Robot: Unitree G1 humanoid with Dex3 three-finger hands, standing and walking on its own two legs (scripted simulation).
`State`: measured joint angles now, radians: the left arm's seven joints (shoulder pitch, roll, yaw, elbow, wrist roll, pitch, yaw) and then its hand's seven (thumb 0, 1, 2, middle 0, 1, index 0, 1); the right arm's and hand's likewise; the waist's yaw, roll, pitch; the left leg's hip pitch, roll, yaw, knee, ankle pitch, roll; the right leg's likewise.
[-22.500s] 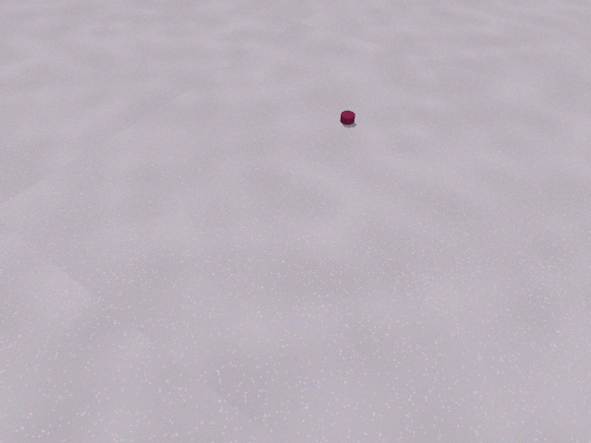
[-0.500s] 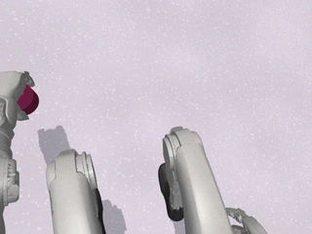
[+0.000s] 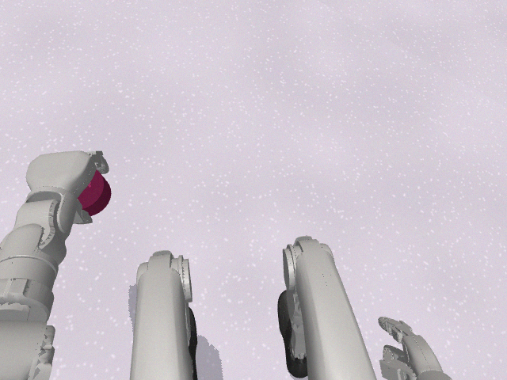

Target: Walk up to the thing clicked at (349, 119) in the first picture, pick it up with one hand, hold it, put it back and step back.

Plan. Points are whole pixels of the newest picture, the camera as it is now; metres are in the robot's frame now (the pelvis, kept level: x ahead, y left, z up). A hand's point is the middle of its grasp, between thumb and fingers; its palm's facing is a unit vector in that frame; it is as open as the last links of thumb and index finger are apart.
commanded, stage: lift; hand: left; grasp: from above
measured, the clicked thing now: (82, 191) +0.43 +0.27 -0.13
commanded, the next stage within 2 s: hold in 1.00 s
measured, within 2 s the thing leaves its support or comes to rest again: neither
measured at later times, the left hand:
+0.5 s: hand (8, 175) +0.37 +0.24 +0.10, palm faces -0.43 -0.10 -0.90, open 10.1 cm
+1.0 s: hand out of the picture +0.37 +0.23 +0.20, palm faces -0.44 -0.09 -0.89, open 10.1 cm
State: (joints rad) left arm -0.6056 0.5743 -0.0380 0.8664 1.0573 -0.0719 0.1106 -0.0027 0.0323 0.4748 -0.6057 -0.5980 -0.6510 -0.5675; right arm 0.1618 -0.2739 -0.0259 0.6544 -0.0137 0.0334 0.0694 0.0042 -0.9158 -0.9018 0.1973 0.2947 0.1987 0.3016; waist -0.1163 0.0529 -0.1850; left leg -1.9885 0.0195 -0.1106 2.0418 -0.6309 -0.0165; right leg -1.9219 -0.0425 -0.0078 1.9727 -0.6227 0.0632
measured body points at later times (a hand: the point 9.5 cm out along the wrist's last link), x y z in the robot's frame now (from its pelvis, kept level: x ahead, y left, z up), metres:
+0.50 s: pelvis +0.03 +0.00 +0.18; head +0.13 +0.00 +0.62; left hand +0.39 +0.25 +0.16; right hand +0.16 -0.26 +0.06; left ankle +0.09 +0.13 -0.41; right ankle +0.10 -0.15 -0.41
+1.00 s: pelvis +0.06 -0.01 +0.28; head +0.11 -0.01 +0.73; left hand +0.39 +0.23 +0.25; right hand +0.17 -0.27 +0.16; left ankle +0.09 +0.13 -0.41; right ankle +0.10 -0.15 -0.41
